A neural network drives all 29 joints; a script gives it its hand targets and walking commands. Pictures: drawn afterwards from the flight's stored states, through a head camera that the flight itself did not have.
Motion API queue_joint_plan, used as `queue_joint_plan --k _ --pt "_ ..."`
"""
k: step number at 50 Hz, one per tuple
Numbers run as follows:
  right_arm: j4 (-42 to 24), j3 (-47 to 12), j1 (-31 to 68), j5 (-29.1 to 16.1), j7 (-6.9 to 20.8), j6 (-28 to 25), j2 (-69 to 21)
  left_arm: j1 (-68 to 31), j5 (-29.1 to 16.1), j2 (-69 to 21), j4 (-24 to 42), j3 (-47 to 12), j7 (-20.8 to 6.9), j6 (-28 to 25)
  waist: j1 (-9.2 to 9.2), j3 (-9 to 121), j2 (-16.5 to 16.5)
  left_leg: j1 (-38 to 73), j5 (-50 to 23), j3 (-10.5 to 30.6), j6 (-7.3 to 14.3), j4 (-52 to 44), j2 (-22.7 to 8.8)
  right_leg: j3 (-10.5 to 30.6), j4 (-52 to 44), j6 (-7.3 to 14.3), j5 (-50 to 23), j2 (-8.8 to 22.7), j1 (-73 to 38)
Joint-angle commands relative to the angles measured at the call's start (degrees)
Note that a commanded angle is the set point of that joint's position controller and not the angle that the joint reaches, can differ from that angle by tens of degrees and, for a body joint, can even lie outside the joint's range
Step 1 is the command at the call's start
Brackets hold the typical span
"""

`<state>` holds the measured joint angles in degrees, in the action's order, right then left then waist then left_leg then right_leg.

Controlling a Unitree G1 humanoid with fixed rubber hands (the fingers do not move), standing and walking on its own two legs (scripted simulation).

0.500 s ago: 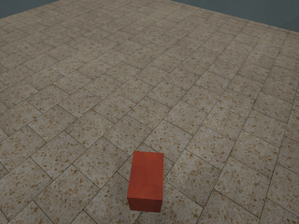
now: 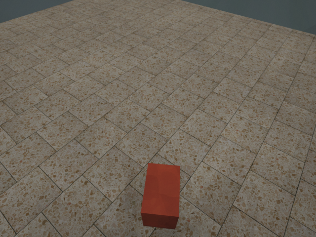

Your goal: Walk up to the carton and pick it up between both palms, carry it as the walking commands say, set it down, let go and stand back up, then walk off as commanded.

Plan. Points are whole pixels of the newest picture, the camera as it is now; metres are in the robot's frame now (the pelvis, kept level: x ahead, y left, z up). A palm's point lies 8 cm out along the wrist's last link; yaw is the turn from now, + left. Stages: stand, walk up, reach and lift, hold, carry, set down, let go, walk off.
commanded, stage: walk up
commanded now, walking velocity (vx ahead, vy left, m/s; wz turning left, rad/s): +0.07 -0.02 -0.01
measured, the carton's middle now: (161, 196) +0.46 +0.00 -0.66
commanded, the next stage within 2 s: stand in 0.78 s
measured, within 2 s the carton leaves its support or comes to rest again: neither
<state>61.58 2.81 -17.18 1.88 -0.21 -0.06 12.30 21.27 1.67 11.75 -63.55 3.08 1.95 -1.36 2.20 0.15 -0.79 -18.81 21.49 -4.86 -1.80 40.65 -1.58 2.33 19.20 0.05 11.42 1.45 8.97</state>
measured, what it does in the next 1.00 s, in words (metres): steps on the spot: left foot, then right foot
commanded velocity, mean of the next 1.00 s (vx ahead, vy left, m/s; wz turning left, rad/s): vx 0.00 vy -0.01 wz -0.02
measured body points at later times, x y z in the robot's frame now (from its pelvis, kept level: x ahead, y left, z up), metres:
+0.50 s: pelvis +0.04 +0.02 -0.01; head +0.04 +0.01 +0.44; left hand +0.07 +0.25 -0.16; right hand +0.03 -0.20 -0.17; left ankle +0.03 +0.15 -0.75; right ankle +0.03 -0.09 -0.75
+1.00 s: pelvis +0.05 +0.01 -0.01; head +0.06 +0.00 +0.44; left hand +0.03 +0.23 -0.16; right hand +0.02 -0.21 -0.17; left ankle +0.03 +0.14 -0.75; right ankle +0.03 -0.09 -0.75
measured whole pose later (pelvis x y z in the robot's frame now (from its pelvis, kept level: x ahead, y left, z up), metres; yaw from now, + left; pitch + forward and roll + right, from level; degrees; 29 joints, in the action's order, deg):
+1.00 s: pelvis +0.05 +0.01 -0.01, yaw -1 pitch +1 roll +0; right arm 62.2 0.4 -19.0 -0.7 -2.5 0.4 8.3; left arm 19.6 -1.2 7.9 -63.4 0.2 2.1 -0.4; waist -0.6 0.0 0.2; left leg -9.9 14.5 -5.5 -0.8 23.0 -3.8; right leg -3.4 23.2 0.9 13.9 0.2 10.4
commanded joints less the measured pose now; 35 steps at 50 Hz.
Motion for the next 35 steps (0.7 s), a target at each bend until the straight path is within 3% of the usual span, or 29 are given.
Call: queue_joint_plan --k 1,2,3,4,5,6,7,8,10,11,12,14,17,18,19,20,21,23,25,28,35 --pt "-2.58 -0.97 -2.50 -1.18 -0.44 -0.91 -0.51 0.44 -0.78 4.68 0.23 0.54 0.42 -0.08 -3.43 -6.87 -11.15 7.32 -4.78 -1.22 -0.56 -13.59 -0.16 2.22 -2.28 5.15 -10.25 4.74 5.71" --pt "-1.91 -0.39 -6.34 -1.17 -1.45 -1.21 0.56 2.02 -0.33 5.32 -0.51 0.42 0.06 0.08 -5.19 -3.79 -9.39 14.14 -9.69 -3.88 -0.56 -18.50 1.23 1.77 2.34 4.74 -17.30 3.73 7.72" --pt "-1.04 0.17 -8.96 -1.26 -2.39 -1.40 3.26 2.11 -0.37 5.00 0.48 0.01 -0.02 -0.18 -6.27 -2.36 -4.93 17.07 -14.34 -2.68 -0.14 -19.90 -1.57 1.82 6.28 3.41 -20.17 3.43 8.34" --pt "-1.30 0.79 -11.13 -1.42 -2.83 -1.79 6.21 2.24 -0.50 3.24 1.93 -0.44 -0.05 -0.20 -6.06 -0.02 1.89 19.21 -24.12 3.52 0.27 -19.60 -8.11 1.88 10.85 1.80 -8.20 1.61 10.94" --pt "-3.01 2.18 -9.88 -1.22 -2.90 -1.51 10.82 2.77 -0.05 1.34 3.99 -0.88 0.16 0.51 -4.91 -0.16 14.81 17.56 -33.70 16.51 4.80 -22.23 -20.34 -1.40 18.77 -0.57 17.40 -1.93 17.38" --pt "-4.34 2.33 -10.65 -1.13 -2.75 -1.44 11.44 1.61 -0.87 3.00 4.55 0.57 0.54 1.68 -5.52 -0.47 13.38 15.39 -41.74 21.81 10.68 -22.51 -27.48 -1.93 31.67 -2.16 26.50 -1.57 18.92" --pt "-4.86 2.15 -9.45 -0.78 -2.97 -1.18 10.03 0.84 -1.05 3.21 4.98 0.80 0.54 2.26 -5.12 -0.24 10.74 13.41 -40.67 19.97 12.75 -22.70 -27.26 -0.43 37.18 -2.29 24.37 0.24 19.62" --pt "-5.85 1.57 -6.04 -0.63 -3.21 -0.98 8.20 0.10 -0.90 3.05 4.90 0.73 0.14 2.83 -3.87 -1.74 8.75 10.30 -35.66 15.86 12.25 -23.40 -24.33 -0.16 39.22 -2.42 20.82 1.02 19.43" --pt "-6.56 0.11 -0.53 -0.70 -3.23 -1.37 4.65 2.04 -0.67 2.05 3.68 0.45 -0.81 3.26 -1.14 -1.99 9.83 5.52 -35.43 8.25 9.34 -23.08 -17.11 -1.50 36.64 -2.42 13.72 1.01 13.28" --pt "-6.42 -0.23 1.55 -0.77 -2.84 -1.36 3.69 3.01 -0.40 1.30 3.63 -0.15 -1.03 3.25 -0.63 -1.46 13.17 3.98 -34.44 3.70 8.56 -23.50 -13.47 -3.03 31.86 -2.18 12.30 0.02 8.85" --pt "-5.91 -0.26 1.83 -0.63 -2.54 -1.29 3.47 2.46 -0.46 1.10 3.90 -0.46 -1.01 3.33 -0.96 -1.64 14.14 5.26 -32.43 2.51 8.37 -23.88 -12.09 -3.87 26.74 -2.27 11.47 -0.24 7.66" --pt "-4.29 0.14 -0.86 -0.49 -2.39 -0.96 4.21 -0.14 -0.91 1.04 4.88 -0.49 -0.54 3.40 -2.18 -2.34 13.34 8.35 -31.49 4.25 8.51 -23.82 -12.73 -4.71 18.49 -2.53 10.91 -0.24 7.10" --pt "-2.96 0.40 -2.12 -0.89 -2.15 -0.35 4.50 1.31 -1.15 0.26 3.90 -0.91 0.22 2.37 -0.66 -1.68 9.37 8.79 -27.76 5.82 7.61 -21.54 -12.62 -5.85 3.68 -2.01 0.88 -0.50 1.11" --pt "-2.79 0.12 -3.06 -1.26 -1.92 -0.25 3.20 1.93 -1.03 1.09 3.45 -0.82 0.37 1.61 -0.11 -0.73 6.36 7.48 -22.57 5.26 6.37 -20.29 -10.83 -4.93 0.27 -1.28 -3.16 1.49 -2.50" --pt "-3.05 -0.36 -3.85 -1.67 -1.67 -0.22 1.27 2.29 -1.01 3.33 3.24 -0.40 0.47 0.84 -0.38 0.17 0.76 5.39 -15.66 3.66 4.63 -17.38 -7.75 -0.25 -0.59 -0.08 -9.81 6.44 -4.76" --pt "-3.02 -1.27 -4.89 -1.68 -1.59 -0.01 -0.98 -1.72 -0.91 4.98 3.57 -0.64 0.18 0.52 -2.09 -1.85 -5.60 5.08 -6.83 1.18 2.18 -17.66 -3.00 6.35 -3.61 2.55 -10.54 9.96 -1.15" --pt "-2.44 -1.32 -4.60 -1.68 -1.79 0.42 -0.90 -3.07 -0.99 5.13 3.01 -0.87 -0.05 0.55 -3.02 -3.78 -6.67 8.95 -5.44 0.70 1.21 -18.74 -2.65 6.92 -5.35 4.20 -5.90 10.49 3.85" --pt "-1.49 -1.12 -4.65 -1.45 -1.90 0.21 0.32 -4.33 -1.39 3.08 2.84 -1.25 -0.16 0.40 -3.43 -6.37 -4.44 11.21 -9.73 2.08 1.67 -21.55 -4.53 2.88 -4.50 2.81 -2.38 7.31 5.43" --pt "-0.36 -0.95 -5.05 -1.43 -1.74 -0.36 1.07 -2.84 -1.62 1.08 2.02 -1.62 0.09 0.06 -2.99 -5.53 -2.48 11.63 -13.88 3.41 2.25 -23.17 -6.01 0.12 -2.90 1.71 -5.69 4.92 2.89" --pt "0.65 -1.02 -5.25 -1.54 -1.77 -0.76 0.68 -1.32 -1.71 0.74 1.00 -1.60 0.18 -0.19 -2.68 -4.11 -1.19 11.59 -14.99 3.03 2.01 -23.33 -5.95 -0.28 -2.41 1.74 -9.34 4.76 0.36" --pt "2.57 -1.17 -6.00 -1.62 -2.06 -0.67 -0.02 -0.32 -1.74 0.40 -0.55 -1.49 0.22 -0.20 -2.84 -4.52 0.43 12.23 -15.32 1.99 1.54 -23.26 -5.74 -0.42 -2.46 1.76 -9.92 4.34 0.74"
